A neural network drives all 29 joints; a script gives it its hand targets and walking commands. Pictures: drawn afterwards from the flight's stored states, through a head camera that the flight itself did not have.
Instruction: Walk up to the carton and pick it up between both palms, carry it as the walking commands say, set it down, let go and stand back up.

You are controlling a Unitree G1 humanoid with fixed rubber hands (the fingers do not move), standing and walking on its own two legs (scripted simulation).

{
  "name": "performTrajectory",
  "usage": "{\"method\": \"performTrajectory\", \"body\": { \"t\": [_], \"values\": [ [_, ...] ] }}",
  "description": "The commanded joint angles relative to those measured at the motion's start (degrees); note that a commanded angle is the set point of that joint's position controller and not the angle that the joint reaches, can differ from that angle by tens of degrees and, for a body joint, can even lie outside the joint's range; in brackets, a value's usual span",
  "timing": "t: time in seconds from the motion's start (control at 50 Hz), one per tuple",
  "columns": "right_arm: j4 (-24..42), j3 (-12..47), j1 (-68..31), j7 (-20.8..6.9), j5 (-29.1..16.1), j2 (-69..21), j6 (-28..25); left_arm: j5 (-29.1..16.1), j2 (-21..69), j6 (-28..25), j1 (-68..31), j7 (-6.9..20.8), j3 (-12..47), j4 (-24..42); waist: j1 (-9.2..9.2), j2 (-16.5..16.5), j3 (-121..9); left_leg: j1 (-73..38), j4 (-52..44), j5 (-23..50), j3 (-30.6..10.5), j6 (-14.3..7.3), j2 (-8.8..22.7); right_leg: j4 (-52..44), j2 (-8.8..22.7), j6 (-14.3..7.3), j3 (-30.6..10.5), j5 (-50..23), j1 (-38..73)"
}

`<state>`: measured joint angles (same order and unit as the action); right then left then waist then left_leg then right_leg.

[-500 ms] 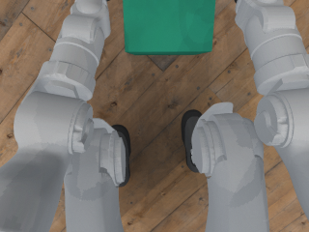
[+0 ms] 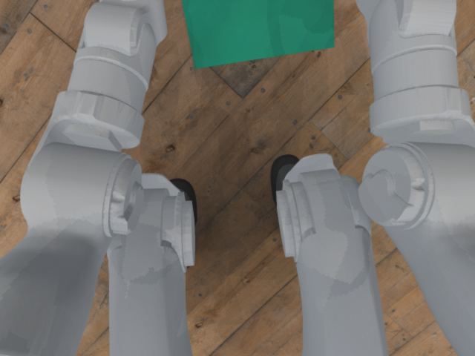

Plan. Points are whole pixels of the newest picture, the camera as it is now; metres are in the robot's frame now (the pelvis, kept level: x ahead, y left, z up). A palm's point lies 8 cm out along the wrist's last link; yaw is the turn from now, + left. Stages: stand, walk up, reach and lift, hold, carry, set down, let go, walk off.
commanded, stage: reach and lift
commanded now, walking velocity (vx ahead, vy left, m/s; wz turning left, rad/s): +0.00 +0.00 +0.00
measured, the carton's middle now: out of the picture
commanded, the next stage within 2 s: none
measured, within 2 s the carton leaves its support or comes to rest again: neither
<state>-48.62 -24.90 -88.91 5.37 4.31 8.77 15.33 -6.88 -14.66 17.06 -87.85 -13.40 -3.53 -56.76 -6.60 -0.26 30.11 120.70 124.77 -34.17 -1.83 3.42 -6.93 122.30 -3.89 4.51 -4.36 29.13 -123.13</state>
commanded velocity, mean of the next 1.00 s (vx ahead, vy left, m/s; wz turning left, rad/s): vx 0.00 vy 0.00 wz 0.00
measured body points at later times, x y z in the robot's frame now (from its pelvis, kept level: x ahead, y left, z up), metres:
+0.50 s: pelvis -0.01 -0.01 +0.03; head +0.35 -0.04 +0.29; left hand +0.55 +0.06 -0.13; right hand +0.54 -0.19 -0.09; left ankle +0.12 +0.12 -0.35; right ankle +0.14 -0.14 -0.35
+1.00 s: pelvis -0.02 +0.00 +0.07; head +0.32 -0.04 +0.35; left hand +0.53 +0.05 -0.06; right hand +0.52 -0.20 -0.02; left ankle +0.12 +0.12 -0.35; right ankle +0.14 -0.14 -0.35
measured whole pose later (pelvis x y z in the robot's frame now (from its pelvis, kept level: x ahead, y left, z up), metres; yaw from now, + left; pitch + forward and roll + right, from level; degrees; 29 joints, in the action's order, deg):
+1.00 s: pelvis -0.02 +0.00 +0.07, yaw -1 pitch +23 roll +3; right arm -32.5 -24.9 -78.3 17.7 6.4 -0.5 20.3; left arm 2.5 -7.3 26.1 -77.4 -12.4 -11.8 -42.1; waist -5.6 -1.2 30.0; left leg 102.3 110.6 -31.4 -2.5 4.9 -8.5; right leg 109.6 -6.9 5.2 -7.6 26.1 -105.7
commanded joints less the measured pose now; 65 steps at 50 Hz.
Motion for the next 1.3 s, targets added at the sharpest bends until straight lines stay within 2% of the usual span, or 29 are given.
{"method": "performTrajectory", "body": {
  "t": [0.0,0.04,0.06,0.12,0.14,0.16,0.24,0.28,0.34,0.36,0.42,0.48,0.54,0.56,0.6,0.64,0.66,0.74,0.76,0.86,0.92,0.96,0.98,1.02,1.06,1.14,1.18,1.24,1.28],
  "values": [
    [3.9,25.8,-29.3,-16.9,-6.7,-57.2,2.2,-6.4,55.1,-7.9,-54.5,16.5,15.7,28.1,-1.75,3.1,-109.1,-41.0,-11.2,20.5,7.0,-1.7,-3.8,-8.2,-3.3,-2.8,11.4,-20.8,43.7],
    [0.5,26.4,-25.3,-17.0,-7.0,-60.4,2.9,-4.4,54.8,-8.2,-54.3,16.0,15.4,31.2,0.81,4.7,-110.2,-39.8,-11.9,21.1,7.8,-1.2,-3.6,-8.5,-3.5,-2.7,10.2,-22.8,45.8],
    [0.3,26.6,-23.5,-17.0,-5.9,-60.4,3.2,-4.9,55.0,-7.9,-54.0,16.0,15.6,30.2,-0.97,3.1,-110.7,-40.5,-11.7,21.1,7.4,-1.3,-3.7,-8.8,-3.4,-2.6,10.6,-22.5,45.7],
    [6.3,30.8,-25.6,-16.1,-8.3,-62.5,3.4,-7.0,55.1,-8.2,-56.5,15.8,18.0,36.7,-0.99,-0.3,-120.7,-42.4,-11.0,24.6,7.8,-1.6,-4.1,-8.3,-3.7,-2.0,10.2,-29.4,54.9],
    [4.5,31.1,-23.7,-16.0,-8.6,-63.4,3.4,-5.4,56.6,-7.7,-53.9,15.8,18.3,33.7,1.44,1.6,-119.3,-42.0,-12.5,24.4,7.3,-1.7,-4.4,-7.8,-3.7,-2.2,10.1,-28.9,53.2],
    [8.8,32.3,-24.4,-15.9,-9.5,-64.1,3.5,-5.9,57.2,-7.9,-54.7,15.6,19.3,39.4,1.03,2.8,-125.9,-46.6,-12.0,28.2,8.0,-1.5,-4.8,-8.3,-4.0,-2.2,9.7,-32.6,56.4],
    [9.8,35.7,-23.9,-14.7,-10.0,-65.7,3.8,-6.2,58.2,-7.5,-54.5,15.4,20.4,42.4,1.61,0.5,-129.0,-44.3,-13.2,25.3,7.7,-1.6,-5.1,-10.1,-4.3,-2.5,8.2,-31.4,59.9],
    [4.9,35.3,-19.2,-14.7,-9.7,-67.9,4.8,-4.5,56.1,-7.5,-56.4,15.3,19.9,44.5,3.66,0.6,-125.4,-44.7,-14.6,24.8,7.3,-1.7,-4.6,-11.0,-4.2,-2.2,7.8,-28.8,55.1],
    [3.4,33.9,-19.0,-14.3,-7.8,-64.9,4.4,-3.3,55.3,-6.6,-54.2,16.0,19.4,39.2,2.52,0.4,-117.5,-38.6,-17.1,20.0,6.5,-2.1,-4.0,-12.7,-4.4,-2.5,8.2,-25.5,52.4],
    [5.7,35.2,-22.0,-14.3,-8.5,-66.3,4.1,-4.0,56.8,-6.8,-54.2,16.0,19.5,41.0,3.54,0.1,-121.2,-42.4,-16.3,20.0,6.6,-2.1,-3.9,-11.9,-4.3,-2.6,8.2,-23.6,52.8],
    [8.8,36.1,-25.5,-13.2,-8.5,-65.8,4.5,-5.1,56.5,-6.1,-60.6,16.6,19.8,44.0,1.34,-2.1,-127.1,-40.8,-16.6,16.6,7.6,-1.8,-3.8,-14.7,-4.4,-2.3,7.2,-22.1,61.7],
    [2.9,32.7,-24.2,-13.1,-7.2,-66.0,4.9,-2.8,58.9,-4.7,-54.9,17.3,18.0,35.7,2.05,1.4,-121.2,-39.1,-18.3,11.7,7.7,-1.9,-3.5,-15.5,-4.1,-2.9,7.7,-16.7,55.9],
    [8.6,34.3,-28.2,-13.6,-7.5,-65.4,5.1,-2.8,59.9,-4.0,-55.3,17.8,17.2,37.5,1.67,0.9,-124.0,-40.9,-19.6,13.5,7.2,-2.3,-3.4,-16.3,-4.0,-2.7,8.1,-17.8,57.8],
    [2.9,32.1,-24.7,-13.6,-5.4,-66.6,5.6,-2.5,60.3,-3.9,-55.8,18.0,16.6,35.2,-0.03,-1.2,-121.6,-37.3,-18.8,10.7,7.5,-2.0,-3.7,-16.5,-4.1,-2.9,8.5,-15.5,57.1],
    [4.3,32.8,-25.3,-13.5,-6.6,-67.5,6.0,-3.5,63.3,-3.4,-56.1,18.5,17.1,35.9,-0.87,-0.6,-125.6,-40.7,-20.1,11.6,7.1,-2.2,-3.8,-17.5,-3.9,-2.3,8.8,-15.0,59.3],
    [5.6,34.5,-26.3,-13.8,-6.7,-69.9,6.8,-1.2,61.4,-2.6,-54.3,18.7,14.8,34.0,3.06,-0.8,-125.1,-38.3,-20.2,11.4,8.1,-2.2,-3.7,-18.1,-3.7,-2.2,7.7,-15.8,61.3],
    [3.4,32.5,-24.1,-14.2,-5.1,-70.0,7.6,-0.7,59.5,-2.3,-54.6,18.9,15.0,34.2,1.72,-3.3,-123.7,-37.7,-21.4,9.0,7.6,-2.9,-3.8,-18.7,-4.3,-1.7,8.9,-13.8,59.0],
    [9.0,36.9,-24.5,-14.1,-9.3,-70.0,7.9,-1.8,64.2,-1.3,-53.8,18.4,19.2,39.4,2.87,2.2,-135.0,-47.8,-21.8,15.8,6.9,-2.0,-4.1,-18.2,-4.2,-2.2,7.7,-19.5,62.7],
    [9.1,38.3,-23.9,-13.9,-9.7,-72.3,8.3,-0.7,61.6,-1.1,-53.3,18.5,18.0,39.9,4.24,0.2,-134.5,-47.0,-23.0,16.0,6.5,-2.8,-4.5,-18.7,-4.1,-1.4,8.1,-19.1,63.5],
    [14.6,38.8,-23.3,-13.7,-10.2,-70.0,8.8,-2.8,64.6,0.0,-53.3,17.6,22.7,44.7,1.46,1.2,-139.8,-54.6,-25.9,21.4,5.0,-1.8,-4.8,-19.8,-5.2,-2.1,8.4,-24.7,66.6],
    [12.0,39.5,-24.9,-13.6,-9.7,-71.1,8.8,-0.8,62.6,-0.2,-49.0,18.5,18.3,38.6,4.65,-0.8,-130.0,-47.7,-26.2,14.2,5.0,-3.0,-4.4,-21.9,-4.3,-1.8,6.4,-16.8,63.7],
    [7.9,37.0,-23.0,-14.1,-7.4,-71.1,8.6,-0.7,64.5,-0.2,-50.8,18.7,19.3,37.7,1.87,-0.5,-127.8,-49.5,-27.3,11.1,4.4,-2.6,-4.0,-22.1,-4.5,-2.3,8.4,-13.5,59.9],
    [6.1,36.8,-20.8,-13.9,-9.1,-73.2,8.7,-1.7,65.3,-0.6,-51.7,18.9,19.7,39.4,2.51,2.1,-128.6,-49.4,-27.6,11.5,4.8,-2.6,-3.9,-23.3,-4.3,-2.4,6.9,-13.9,61.5],
    [10.6,37.3,-22.9,-13.6,-8.1,-71.1,8.4,-2.6,65.1,-0.7,-54.4,19.1,20.6,42.2,-0.16,-0.6,-134.9,-51.5,-27.8,13.8,4.8,-2.5,-4.2,-23.9,-4.7,-2.2,8.1,-17.6,67.8],
    [14.2,38.3,-25.2,-13.0,-9.5,-71.1,8.8,-3.6,66.1,0.4,-54.2,18.6,22.6,44.1,0.64,2.8,-141.0,-56.1,-28.8,15.8,4.1,-2.3,-4.3,-23.6,-4.4,-2.7,7.4,-19.0,69.2],
    [6.4,36.4,-19.8,-13.6,-7.0,-73.5,9.9,-3.1,66.8,0.3,-54.3,19.1,21.3,41.1,-0.66,-1.2,-133.1,-51.1,-30.6,10.3,4.2,-2.0,-3.9,-26.6,-4.4,-2.7,7.7,-14.5,68.2],
    [7.8,35.8,-20.4,-13.9,-7.5,-72.2,9.6,-2.4,65.6,0.5,-52.1,19.3,21.3,41.6,1.10,2.4,-132.9,-54.5,-31.5,12.1,4.4,-1.9,-3.8,-26.6,-4.4,-2.7,7.6,-15.4,66.4],
    [8.6,37.0,-20.8,-13.8,-8.5,-74.1,10.3,-3.2,66.8,0.6,-53.6,19.1,21.1,42.6,0.23,0.8,-135.4,-55.4,-32.2,12.2,4.5,-2.2,-3.9,-28.2,-4.6,-2.4,7.1,-16.0,71.4],
    [7.3,38.4,-20.2,-13.7,-8.5,-76.3,10.6,-1.8,66.4,0.6,-49.2,19.9,19.4,39.4,3.07,-1.3,-133.0,-51.8,-33.4,11.8,4.7,-3.0,-4.2,-28.4,-4.4,-1.5,6.3,-15.3,72.8]
  ]
}}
